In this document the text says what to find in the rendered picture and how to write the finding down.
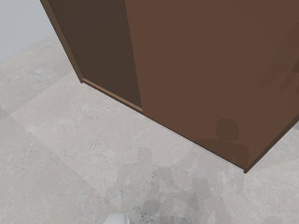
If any wardrobe door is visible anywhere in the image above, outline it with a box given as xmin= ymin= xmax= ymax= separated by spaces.
xmin=124 ymin=0 xmax=299 ymax=169
xmin=48 ymin=0 xmax=142 ymax=108

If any robot left thigh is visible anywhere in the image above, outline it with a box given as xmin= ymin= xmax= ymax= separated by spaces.
xmin=103 ymin=213 xmax=130 ymax=224

